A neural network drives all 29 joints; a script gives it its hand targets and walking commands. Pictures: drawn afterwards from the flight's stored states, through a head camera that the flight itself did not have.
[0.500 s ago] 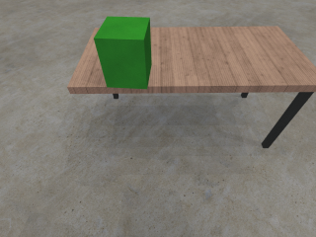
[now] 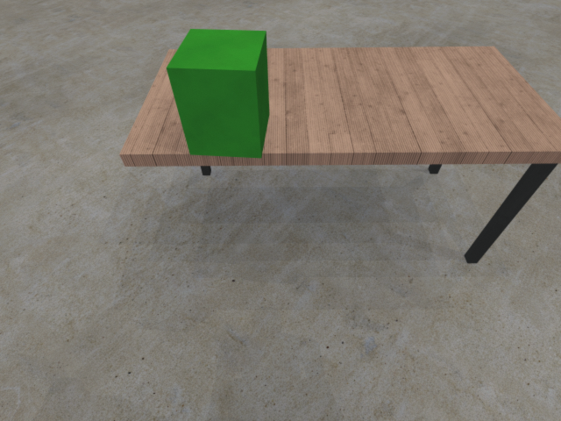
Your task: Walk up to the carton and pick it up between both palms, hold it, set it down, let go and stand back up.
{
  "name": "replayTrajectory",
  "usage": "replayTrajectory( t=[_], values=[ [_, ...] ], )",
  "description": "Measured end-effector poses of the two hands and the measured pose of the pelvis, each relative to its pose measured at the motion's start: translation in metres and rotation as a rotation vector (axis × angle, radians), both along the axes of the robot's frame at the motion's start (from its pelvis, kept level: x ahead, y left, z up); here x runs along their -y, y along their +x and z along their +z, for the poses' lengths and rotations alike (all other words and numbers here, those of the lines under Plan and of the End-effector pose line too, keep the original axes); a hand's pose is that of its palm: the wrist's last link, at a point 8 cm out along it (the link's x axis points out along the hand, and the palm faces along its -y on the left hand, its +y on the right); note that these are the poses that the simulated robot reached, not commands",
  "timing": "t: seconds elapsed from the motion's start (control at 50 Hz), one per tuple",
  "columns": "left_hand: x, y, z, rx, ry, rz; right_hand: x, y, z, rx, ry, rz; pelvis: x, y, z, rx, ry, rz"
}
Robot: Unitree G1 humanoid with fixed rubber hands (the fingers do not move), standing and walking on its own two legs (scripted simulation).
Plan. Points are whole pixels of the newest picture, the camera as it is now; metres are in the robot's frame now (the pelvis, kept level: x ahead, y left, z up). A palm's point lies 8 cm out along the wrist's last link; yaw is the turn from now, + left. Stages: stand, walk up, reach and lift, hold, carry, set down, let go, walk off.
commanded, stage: stand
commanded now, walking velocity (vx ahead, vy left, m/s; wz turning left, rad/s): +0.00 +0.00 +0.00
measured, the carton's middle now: (226, 95) +0.88 +0.18 -0.01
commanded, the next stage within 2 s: walk up in 0.06 s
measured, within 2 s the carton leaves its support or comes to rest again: neither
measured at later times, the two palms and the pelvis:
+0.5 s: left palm out of the picture -0.06 +0.28 -0.12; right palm out of the picture +0.05 -0.22 -0.13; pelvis +0.04 +0.05 +0.01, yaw -1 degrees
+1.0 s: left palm (71, 314) +0.31 +0.42 -0.13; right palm out of the picture +0.10 -0.02 -0.13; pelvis +0.23 +0.18 +0.00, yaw -3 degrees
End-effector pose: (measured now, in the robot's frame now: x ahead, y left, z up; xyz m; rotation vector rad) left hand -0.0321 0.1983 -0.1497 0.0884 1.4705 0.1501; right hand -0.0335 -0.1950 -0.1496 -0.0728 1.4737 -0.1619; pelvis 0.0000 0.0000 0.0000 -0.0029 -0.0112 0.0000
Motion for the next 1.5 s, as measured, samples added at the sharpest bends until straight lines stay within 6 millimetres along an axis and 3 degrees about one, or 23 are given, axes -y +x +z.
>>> replayTrajectory(
  t=[0.3,0.38,0.46,0.52,0.56,0.66,0.72,0.8,0.86,0.98,1.12,1.18,1.24,1.3,1.36,1.42,1.5],
  values=[
    [0.0,0.003,0.002,0.015,0.005,-0.002,0.004,0.004,0.001,-0.001,0.001,0.023,0.0,0.007,0.001,0.0,-0.003,0.002],
    [-0.026,-0.009,0.014,0.011,0.069,0.036,0.019,0.023,0.009,0.013,-0.038,0.086,-0.014,0.017,0.006,-0.003,0.01,0.0],
    [-0.059,-0.026,0.027,-0.056,0.107,0.041,0.025,0.06,0.016,0.089,-0.087,0.115,-0.036,0.028,0.008,0.011,0.014,-0.021],
    [-0.088,-0.026,0.026,-0.096,0.12,0.032,0.018,0.091,0.017,0.147,-0.118,0.112,-0.058,0.042,0.003,0.024,0.006,-0.023],
    [-0.11,-0.015,0.02,-0.097,0.122,0.024,0.006,0.11,0.016,0.172,-0.133,0.11,-0.074,0.056,-0.003,0.03,-0.01,-0.019],
    [-0.175,0.049,-0.019,-0.055,0.106,-0.057,-0.039,0.148,0.006,0.233,-0.186,0.074,-0.122,0.097,-0.03,0.031,-0.025,-0.038],
    [-0.203,0.111,-0.033,0.012,0.098,-0.135,-0.074,0.14,-0.001,0.214,-0.184,-0.006,-0.142,0.114,-0.037,0.055,-0.005,-0.066],
    [-0.213,0.21,-0.004,0.213,0.083,-0.175,-0.117,0.116,0.01,0.083,-0.121,-0.075,-0.159,0.141,-0.015,0.057,-0.034,-0.059],
    [-0.217,0.269,0.019,0.321,0.081,-0.215,-0.142,0.111,0.019,0.016,-0.08,-0.076,-0.17,0.163,-0.002,0.049,-0.038,-0.054],
    [-0.22,0.336,0.024,0.333,0.083,-0.238,-0.17,0.131,0.021,-0.061,-0.028,-0.096,-0.178,0.216,-0.001,0.027,-0.013,-0.053],
    [-0.192,0.42,0.002,0.341,0.069,-0.283,-0.165,0.191,-0.003,-0.096,-0.012,-0.074,-0.173,0.286,-0.025,0.021,0.001,-0.063],
    [-0.188,0.444,-0.002,0.38,0.08,-0.244,-0.155,0.228,-0.013,-0.111,-0.013,-0.025,-0.173,0.311,-0.033,0.036,-0.031,-0.056],
    [-0.201,0.444,0.007,0.362,0.109,-0.138,-0.141,0.284,-0.007,-0.063,-0.039,0.039,-0.175,0.337,-0.023,0.049,-0.004,-0.042],
    [-0.219,0.433,0.022,0.309,0.141,-0.084,-0.126,0.354,0.004,0.043,-0.075,0.095,-0.184,0.361,-0.009,0.057,0.013,-0.041],
    [-0.238,0.42,0.032,0.224,0.165,-0.069,-0.124,0.42,0.011,0.162,-0.095,0.124,-0.197,0.384,-0.002,0.055,0.018,-0.05],
    [-0.254,0.418,0.035,0.148,0.163,-0.073,-0.139,0.47,0.012,0.24,-0.093,0.118,-0.212,0.405,-0.001,0.048,0.016,-0.06],
    [-0.276,0.445,0.021,0.132,0.126,-0.103,-0.178,0.514,0.005,0.28,-0.072,0.114,-0.234,0.428,-0.01,0.037,-0.006,-0.072]
  ],
)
